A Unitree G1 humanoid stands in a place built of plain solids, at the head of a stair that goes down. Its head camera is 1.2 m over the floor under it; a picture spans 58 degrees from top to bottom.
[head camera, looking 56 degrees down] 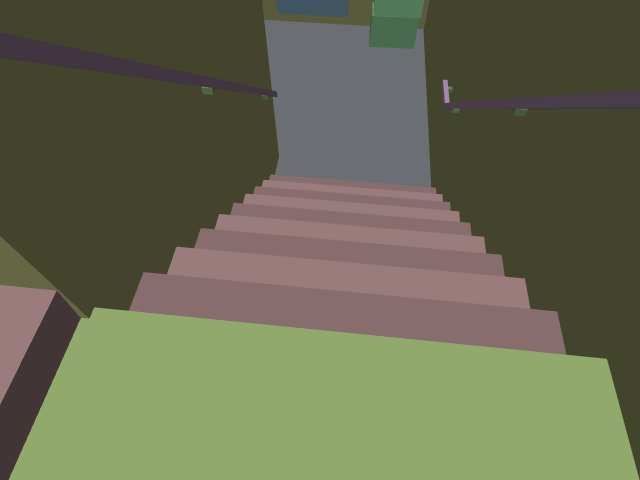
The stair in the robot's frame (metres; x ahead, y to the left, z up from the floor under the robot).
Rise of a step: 0.19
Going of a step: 0.24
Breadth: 1.50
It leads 6 degrees to the right of straight ahead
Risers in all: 10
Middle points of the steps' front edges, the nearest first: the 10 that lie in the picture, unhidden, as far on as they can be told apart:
0.48 -0.06 0.00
0.72 -0.09 -0.20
0.96 -0.11 -0.40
1.20 -0.14 -0.59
1.44 -0.17 -0.78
1.68 -0.19 -0.98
1.92 -0.22 -1.17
2.15 -0.24 -1.36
2.39 -0.27 -1.56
2.63 -0.29 -1.75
